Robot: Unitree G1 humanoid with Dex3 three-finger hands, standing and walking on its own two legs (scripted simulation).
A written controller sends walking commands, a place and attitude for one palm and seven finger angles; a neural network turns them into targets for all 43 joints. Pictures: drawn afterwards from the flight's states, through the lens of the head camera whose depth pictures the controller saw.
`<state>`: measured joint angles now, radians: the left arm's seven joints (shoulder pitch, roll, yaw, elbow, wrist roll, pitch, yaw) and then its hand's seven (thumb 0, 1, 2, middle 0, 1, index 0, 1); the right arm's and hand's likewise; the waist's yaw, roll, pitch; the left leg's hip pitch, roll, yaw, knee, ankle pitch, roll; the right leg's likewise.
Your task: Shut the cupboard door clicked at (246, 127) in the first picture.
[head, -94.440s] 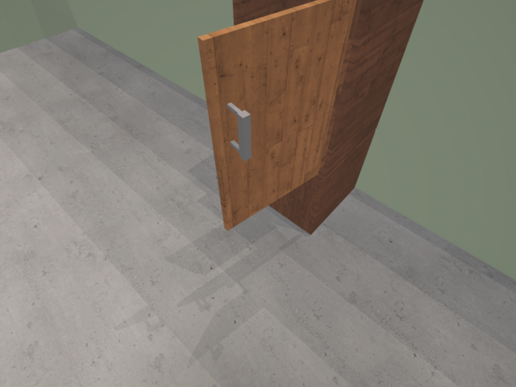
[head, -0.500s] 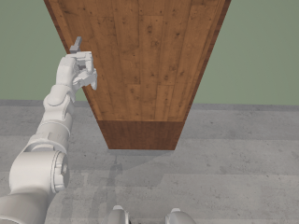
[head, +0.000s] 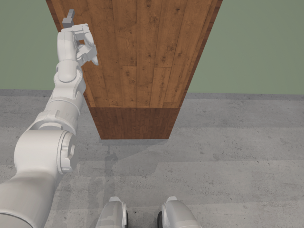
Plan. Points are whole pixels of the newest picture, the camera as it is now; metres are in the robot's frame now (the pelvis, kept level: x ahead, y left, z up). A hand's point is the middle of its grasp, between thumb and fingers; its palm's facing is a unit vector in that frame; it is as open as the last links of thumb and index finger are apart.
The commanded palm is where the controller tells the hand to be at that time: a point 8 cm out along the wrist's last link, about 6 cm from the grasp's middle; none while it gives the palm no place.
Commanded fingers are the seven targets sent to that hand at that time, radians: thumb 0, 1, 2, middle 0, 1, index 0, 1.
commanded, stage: pull the fist back off the door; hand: left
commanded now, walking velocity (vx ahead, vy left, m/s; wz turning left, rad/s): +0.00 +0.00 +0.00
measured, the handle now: (75, 36) +0.60 +0.17 +0.12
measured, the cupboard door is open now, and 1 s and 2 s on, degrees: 0 0 0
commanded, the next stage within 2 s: draw the hand back to the body in 0.68 s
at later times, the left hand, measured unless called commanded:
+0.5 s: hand (106, 59) +0.53 +0.08 +0.11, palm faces +0.05 -1.00 -0.01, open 3.1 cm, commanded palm +0.48 +0.14 +0.13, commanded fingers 0.00 0.90 0.90 -1.30 -1.50 -1.30 -1.50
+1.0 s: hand (90, 70) +0.44 +0.11 +0.16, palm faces +0.01 -1.00 -0.03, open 3.1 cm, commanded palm +0.41 +0.17 +0.15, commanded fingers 0.00 0.90 0.90 -1.30 -1.50 -1.30 -1.50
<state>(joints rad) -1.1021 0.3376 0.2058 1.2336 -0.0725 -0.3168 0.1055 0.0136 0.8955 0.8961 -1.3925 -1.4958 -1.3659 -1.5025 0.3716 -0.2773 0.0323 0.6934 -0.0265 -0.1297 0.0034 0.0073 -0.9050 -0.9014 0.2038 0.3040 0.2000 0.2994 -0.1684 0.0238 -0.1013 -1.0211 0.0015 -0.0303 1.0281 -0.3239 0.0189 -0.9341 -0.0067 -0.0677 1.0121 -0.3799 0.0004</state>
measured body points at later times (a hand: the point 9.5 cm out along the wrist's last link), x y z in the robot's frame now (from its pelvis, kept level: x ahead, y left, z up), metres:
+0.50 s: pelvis +0.04 -0.01 +0.02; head +0.12 -0.02 +0.46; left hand +0.52 +0.14 +0.11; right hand +0.03 -0.27 -0.10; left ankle +0.10 +0.10 -0.66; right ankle +0.06 -0.13 -0.66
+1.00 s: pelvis +0.09 -0.02 +0.05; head +0.11 -0.04 +0.50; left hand +0.44 +0.16 +0.16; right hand +0.25 -0.26 -0.05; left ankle +0.10 +0.10 -0.66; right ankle +0.06 -0.13 -0.66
